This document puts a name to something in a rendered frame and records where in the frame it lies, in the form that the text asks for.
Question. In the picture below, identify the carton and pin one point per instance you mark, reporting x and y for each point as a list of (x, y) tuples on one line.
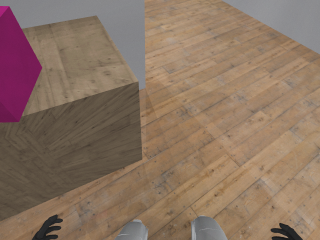
[(19, 68)]

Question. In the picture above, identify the robot right hand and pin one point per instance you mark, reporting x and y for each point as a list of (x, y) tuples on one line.
[(286, 231)]

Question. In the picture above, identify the robot thigh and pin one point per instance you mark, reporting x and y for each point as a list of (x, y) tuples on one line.
[(206, 228), (133, 231)]

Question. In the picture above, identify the robot left hand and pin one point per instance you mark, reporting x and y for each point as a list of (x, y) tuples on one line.
[(45, 229)]

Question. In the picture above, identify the robot right thigh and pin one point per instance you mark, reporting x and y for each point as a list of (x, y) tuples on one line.
[(206, 228)]

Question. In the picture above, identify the pedestal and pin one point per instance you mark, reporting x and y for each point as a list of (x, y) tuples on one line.
[(81, 122)]

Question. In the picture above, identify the robot left thigh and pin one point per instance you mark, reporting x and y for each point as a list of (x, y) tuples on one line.
[(133, 231)]

